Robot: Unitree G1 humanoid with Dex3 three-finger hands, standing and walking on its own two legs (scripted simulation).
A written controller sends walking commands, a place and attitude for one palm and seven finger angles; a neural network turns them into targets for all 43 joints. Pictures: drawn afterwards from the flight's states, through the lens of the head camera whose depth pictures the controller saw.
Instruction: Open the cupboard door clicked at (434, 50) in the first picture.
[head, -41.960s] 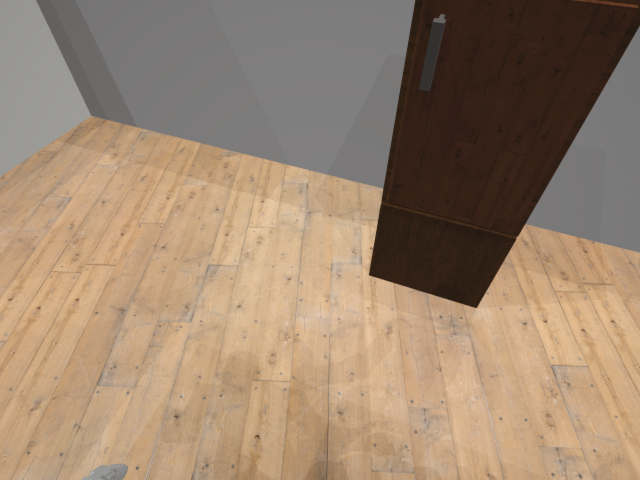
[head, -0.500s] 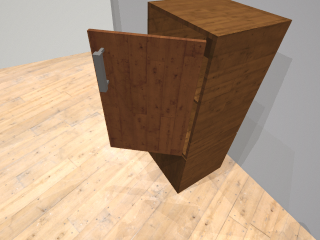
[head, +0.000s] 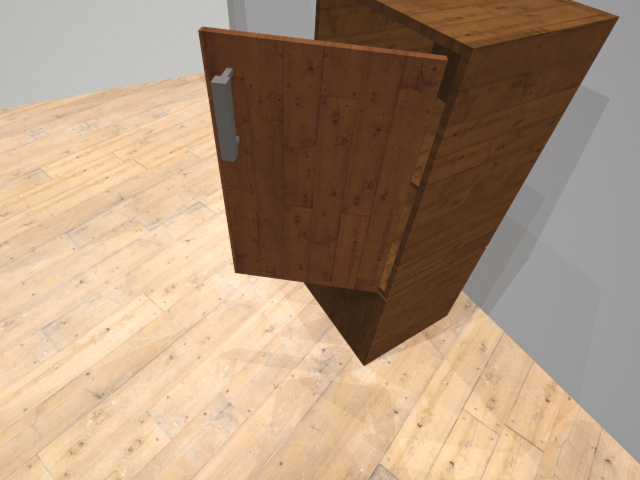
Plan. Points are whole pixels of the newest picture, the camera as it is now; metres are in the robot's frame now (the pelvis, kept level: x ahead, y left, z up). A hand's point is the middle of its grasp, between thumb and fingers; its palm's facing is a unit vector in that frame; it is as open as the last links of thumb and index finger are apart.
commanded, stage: shuffle to correct the standing spot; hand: left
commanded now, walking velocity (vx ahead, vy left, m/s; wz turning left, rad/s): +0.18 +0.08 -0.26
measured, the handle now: (228, 115) +0.63 +0.21 +0.13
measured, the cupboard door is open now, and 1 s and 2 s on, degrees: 51 51 51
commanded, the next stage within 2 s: come to a stop and stand still in 0.28 s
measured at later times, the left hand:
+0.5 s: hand (202, 460) +0.18 +0.18 -0.16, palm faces -0.01 -0.98 -0.18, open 7.3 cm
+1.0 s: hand out of the picture +0.11 +0.21 -0.17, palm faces -0.03 -0.97 -0.22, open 7.4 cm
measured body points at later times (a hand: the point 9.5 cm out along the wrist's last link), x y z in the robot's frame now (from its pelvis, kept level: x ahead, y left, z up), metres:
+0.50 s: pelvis +0.07 +0.01 +0.00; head +0.07 +0.01 +0.45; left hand +0.18 +0.23 -0.14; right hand -0.01 -0.18 -0.16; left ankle +0.03 +0.07 -0.72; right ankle +0.11 -0.13 -0.73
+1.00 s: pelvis +0.08 +0.03 +0.00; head +0.10 +0.03 +0.45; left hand +0.11 +0.26 -0.15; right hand +0.13 -0.21 -0.15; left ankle +0.08 +0.10 -0.73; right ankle +0.07 -0.08 -0.73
